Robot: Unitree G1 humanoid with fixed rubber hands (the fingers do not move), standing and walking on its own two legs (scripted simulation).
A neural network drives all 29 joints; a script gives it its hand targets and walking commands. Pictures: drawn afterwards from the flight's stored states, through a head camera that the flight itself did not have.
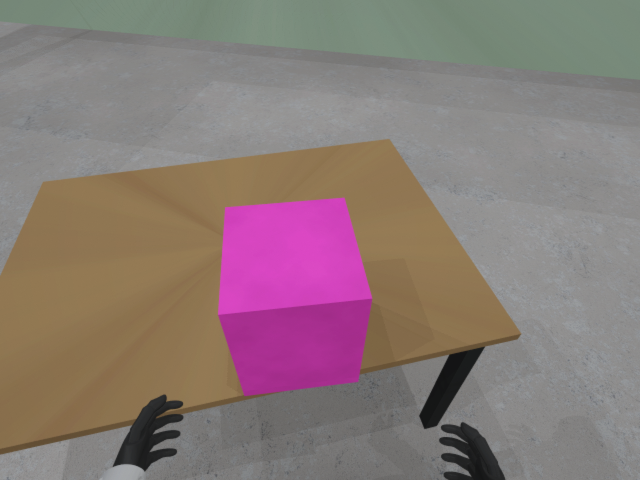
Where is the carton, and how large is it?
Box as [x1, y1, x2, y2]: [218, 198, 371, 395]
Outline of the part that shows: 344,198 225,207 218,315 244,395 357,381 371,303 371,295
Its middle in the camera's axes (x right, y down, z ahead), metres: -0.04 +0.11 +0.66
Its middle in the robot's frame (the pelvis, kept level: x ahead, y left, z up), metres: +0.43 +0.04 -0.07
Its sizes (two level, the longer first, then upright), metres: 0.210 0.200 0.250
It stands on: a table, 0.57 m high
